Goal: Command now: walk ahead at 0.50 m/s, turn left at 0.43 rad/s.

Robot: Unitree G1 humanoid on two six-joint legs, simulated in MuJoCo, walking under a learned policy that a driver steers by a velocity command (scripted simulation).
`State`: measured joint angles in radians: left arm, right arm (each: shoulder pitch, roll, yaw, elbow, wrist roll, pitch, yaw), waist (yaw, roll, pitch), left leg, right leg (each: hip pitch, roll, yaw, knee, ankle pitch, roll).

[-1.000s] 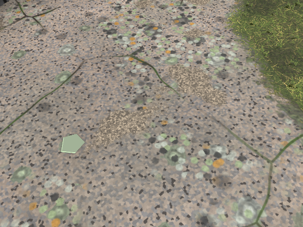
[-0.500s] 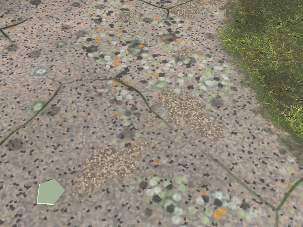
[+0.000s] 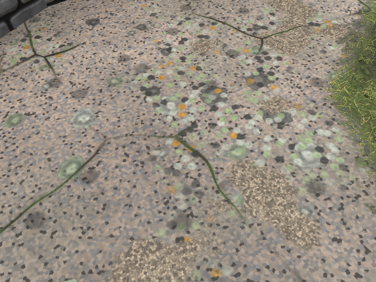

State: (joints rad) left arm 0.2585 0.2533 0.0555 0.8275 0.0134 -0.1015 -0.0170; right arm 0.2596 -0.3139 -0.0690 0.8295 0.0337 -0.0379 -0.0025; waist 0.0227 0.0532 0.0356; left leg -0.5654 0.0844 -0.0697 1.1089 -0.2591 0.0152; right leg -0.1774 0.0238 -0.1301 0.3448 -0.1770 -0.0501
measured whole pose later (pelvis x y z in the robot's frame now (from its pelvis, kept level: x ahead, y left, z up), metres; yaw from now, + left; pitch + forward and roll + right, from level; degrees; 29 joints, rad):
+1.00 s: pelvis +0.57 +0.12 +0.00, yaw +24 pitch +1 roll -1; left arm 0.26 0.27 0.05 0.80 0.00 -0.09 -0.03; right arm 0.26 -0.28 -0.05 0.73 0.00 -0.07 0.00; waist 0.02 0.03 0.03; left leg -0.45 0.01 -0.05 1.10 -0.35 0.02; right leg -0.28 0.08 0.03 0.41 -0.15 -0.05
